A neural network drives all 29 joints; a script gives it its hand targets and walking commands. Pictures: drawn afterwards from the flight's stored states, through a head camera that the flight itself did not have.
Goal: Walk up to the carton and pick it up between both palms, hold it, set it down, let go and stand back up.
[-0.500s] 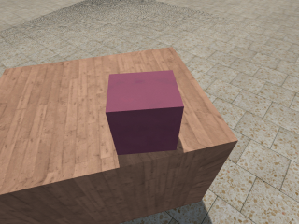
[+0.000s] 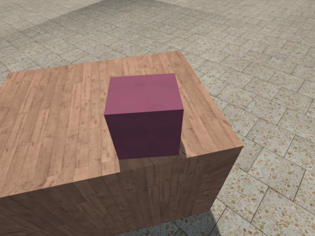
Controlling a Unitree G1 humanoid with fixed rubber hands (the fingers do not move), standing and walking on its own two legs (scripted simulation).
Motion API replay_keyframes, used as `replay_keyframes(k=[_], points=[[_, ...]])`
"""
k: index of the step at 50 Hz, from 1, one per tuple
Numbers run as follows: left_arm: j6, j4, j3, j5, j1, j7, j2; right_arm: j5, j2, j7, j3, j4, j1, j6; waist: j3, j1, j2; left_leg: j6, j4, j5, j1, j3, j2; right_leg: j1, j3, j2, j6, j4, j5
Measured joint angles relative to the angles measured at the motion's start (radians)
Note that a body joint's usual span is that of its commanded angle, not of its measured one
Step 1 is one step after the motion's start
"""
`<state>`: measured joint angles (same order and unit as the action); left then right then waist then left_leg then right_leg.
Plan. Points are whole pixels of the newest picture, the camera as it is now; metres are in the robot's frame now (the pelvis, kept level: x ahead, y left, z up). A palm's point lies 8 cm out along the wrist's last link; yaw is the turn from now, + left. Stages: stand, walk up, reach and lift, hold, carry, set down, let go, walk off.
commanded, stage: walk up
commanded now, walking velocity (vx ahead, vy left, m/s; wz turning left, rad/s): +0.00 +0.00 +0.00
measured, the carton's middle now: (145, 117) +0.49 +0.06 +0.03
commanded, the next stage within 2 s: none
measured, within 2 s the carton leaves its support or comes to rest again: neither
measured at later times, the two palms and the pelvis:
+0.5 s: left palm out of the picture +0.05 +0.16 -0.14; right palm out of the picture -0.04 -0.29 -0.16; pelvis +0.05 -0.07 -0.02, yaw +1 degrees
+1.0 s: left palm out of the picture +0.06 +0.20 -0.16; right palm out of the picture +0.16 -0.24 -0.14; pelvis +0.10 -0.01 -0.01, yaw +0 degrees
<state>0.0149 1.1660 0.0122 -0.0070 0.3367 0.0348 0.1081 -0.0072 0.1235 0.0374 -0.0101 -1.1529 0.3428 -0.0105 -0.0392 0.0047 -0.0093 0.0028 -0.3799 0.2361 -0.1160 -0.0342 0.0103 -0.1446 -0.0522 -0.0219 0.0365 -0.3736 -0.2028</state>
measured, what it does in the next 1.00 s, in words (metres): steps on the spot: right foot, then left foot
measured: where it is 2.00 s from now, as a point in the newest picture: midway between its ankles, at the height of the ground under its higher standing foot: outside the picture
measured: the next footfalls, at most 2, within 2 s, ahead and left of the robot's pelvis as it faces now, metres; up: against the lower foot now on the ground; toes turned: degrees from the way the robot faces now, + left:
right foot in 0.44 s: +0.09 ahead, -0.18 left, +0.00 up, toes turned -8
left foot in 0.94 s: +0.17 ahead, +0.10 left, +0.00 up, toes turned +3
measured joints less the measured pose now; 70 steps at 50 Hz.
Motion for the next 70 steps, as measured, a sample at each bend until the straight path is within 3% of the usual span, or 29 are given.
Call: replay_keyframes(k=[9,12,14,16,19,22,24,26,28,31,37,41,44,47,48,50,52,59,64,66,70], points=[[0.002,-0.003,-0.001,0.000,0.006,0.000,-0.003,0.000,-0.015,0.001,-0.004,-0.009,0.008,-0.002,0.007,-0.001,-0.003,-0.006,-0.008,0.001,-0.010,0.001,0.007,-0.008,0.001,-0.007,0.006,-0.001,0.003],[-0.027,-0.009,-0.025,-0.011,0.026,-0.021,0.020,-0.018,-0.011,0.004,0.019,0.012,0.030,0.004,0.037,-0.031,0.003,-0.002,-0.045,0.076,-0.031,-0.005,0.032,-0.097,-0.025,-0.010,-0.017,-0.212,-0.203],[-0.041,-0.026,-0.037,-0.031,0.024,-0.038,0.043,-0.023,0.007,0.010,0.041,0.014,0.056,0.004,0.050,-0.051,-0.008,-0.007,-0.019,0.069,-0.023,0.002,0.063,-0.185,-0.045,-0.004,-0.041,-0.409,-0.192],[-0.024,-0.055,-0.043,-0.028,0.009,-0.051,0.059,-0.012,0.024,0.016,0.052,-0.002,0.090,0.000,0.058,-0.040,-0.018,-0.031,0.033,0.027,0.001,0.006,0.082,-0.234,-0.045,0.025,-0.055,-0.475,-0.179],[0.007,-0.093,-0.054,-0.017,-0.008,-0.056,0.068,-0.009,0.040,0.016,0.058,-0.026,0.116,-0.007,0.054,-0.018,-0.023,-0.063,0.035,0.004,0.015,0.000,0.090,-0.217,-0.032,0.069,-0.069,-0.368,-0.157],[0.022,-0.110,-0.060,-0.011,-0.016,-0.043,0.072,-0.018,0.047,0.007,0.063,-0.023,0.117,-0.013,0.036,-0.015,-0.013,-0.075,-0.072,0.092,-0.006,-0.008,0.092,-0.137,-0.047,0.084,-0.077,-0.169,-0.118],[0.034,-0.107,-0.059,-0.011,-0.020,-0.032,0.052,-0.024,0.056,0.000,0.062,-0.020,0.114,-0.011,0.019,-0.018,-0.048,-0.049,-0.230,0.208,-0.053,0.013,0.116,-0.123,-0.076,0.062,-0.043,-0.193,-0.072],[0.033,-0.107,-0.056,-0.016,0.009,-0.022,0.041,-0.027,0.050,-0.009,0.062,-0.002,0.099,0.007,0.029,0.001,-0.025,-0.038,-0.450,0.279,-0.136,-0.011,0.081,-0.109,-0.068,0.077,-0.017,-0.205,-0.108],[0.032,-0.111,-0.044,-0.013,0.032,-0.010,0.023,-0.019,0.064,-0.012,0.071,0.035,0.040,0.018,0.001,0.012,-0.007,-0.050,-0.618,0.260,-0.225,-0.031,0.036,-0.080,-0.035,0.103,-0.012,-0.149,0.011],[0.030,-0.123,-0.033,-0.010,0.049,0.003,0.001,-0.008,0.092,-0.017,0.079,0.081,-0.036,0.030,-0.024,0.019,-0.036,-0.050,-0.687,0.156,-0.332,-0.034,0.031,-0.047,-0.031,0.112,-0.029,-0.082,-0.023],[0.041,-0.149,-0.025,-0.018,0.075,0.016,0.013,-0.019,0.107,-0.035,0.086,0.128,-0.129,0.061,-0.022,0.023,-0.036,-0.052,-0.734,0.019,-0.441,-0.004,0.024,-0.017,-0.035,0.135,-0.041,-0.002,-0.034],[0.038,-0.162,-0.025,-0.026,0.081,0.017,0.017,-0.021,0.109,-0.044,0.087,0.144,-0.159,0.081,-0.009,0.028,-0.037,-0.065,-0.659,-0.003,-0.433,-0.009,0.030,-0.015,-0.040,0.142,-0.060,-0.006,-0.039],[0.026,-0.147,-0.022,-0.019,0.082,0.017,0.020,-0.009,0.085,-0.049,0.072,0.152,-0.179,0.067,0.002,0.011,-0.030,-0.050,-0.406,-0.007,-0.340,-0.001,0.038,-0.006,-0.057,0.130,-0.074,-0.021,-0.053],[0.013,-0.136,-0.023,-0.018,0.081,0.004,0.028,-0.011,0.058,-0.035,0.058,0.147,-0.175,0.037,0.011,0.014,-0.013,-0.026,-0.148,-0.048,-0.190,-0.011,0.034,-0.014,-0.059,0.111,-0.094,-0.100,-0.105],[0.008,-0.130,-0.026,-0.019,0.073,0.000,0.042,-0.012,0.039,-0.028,0.055,0.136,-0.170,0.022,0.012,0.010,0.018,-0.013,-0.120,0.003,-0.167,-0.017,0.021,-0.022,-0.054,0.124,-0.093,-0.134,-0.129],[-0.008,-0.129,-0.033,-0.011,0.056,0.000,0.059,-0.006,0.009,-0.021,0.037,0.126,-0.152,0.002,0.011,0.021,0.065,0.011,-0.121,0.006,-0.157,-0.030,0.010,-0.045,-0.021,0.120,-0.065,-0.188,-0.241],[-0.031,-0.127,-0.034,-0.005,0.050,-0.002,0.057,-0.004,-0.003,-0.012,0.033,0.122,-0.134,-0.002,0.015,0.011,0.064,0.023,-0.093,-0.023,-0.139,-0.029,0.020,-0.070,-0.004,0.091,-0.046,-0.243,-0.286],[-0.052,-0.102,-0.044,-0.019,0.028,-0.014,0.059,0.004,-0.004,-0.009,0.014,0.101,-0.088,-0.010,0.015,0.003,0.067,0.044,0.027,-0.092,-0.090,-0.043,-0.006,-0.137,0.035,0.059,-0.028,-0.346,-0.195],[-0.045,-0.076,-0.037,-0.008,0.037,-0.002,0.046,-0.005,-0.005,0.000,0.007,0.079,-0.075,-0.005,0.019,0.000,0.052,0.053,0.006,-0.078,-0.101,-0.061,-0.034,-0.081,0.029,0.048,-0.027,-0.215,-0.173],[-0.034,-0.068,-0.031,-0.007,0.042,0.003,0.039,0.000,-0.002,-0.001,0.008,0.072,-0.073,0.000,0.018,0.000,0.048,0.052,-0.019,-0.063,-0.109,-0.072,-0.046,-0.031,0.026,0.049,-0.025,-0.095,-0.081],[-0.014,-0.048,-0.016,-0.009,0.054,0.003,0.009,0.009,0.014,-0.007,0.014,0.055,-0.063,0.005,0.024,-0.014,-0.009,0.039,-0.012,-0.065,-0.090,-0.057,-0.027,0.009,0.012,0.027,-0.025,-0.040,-0.059]])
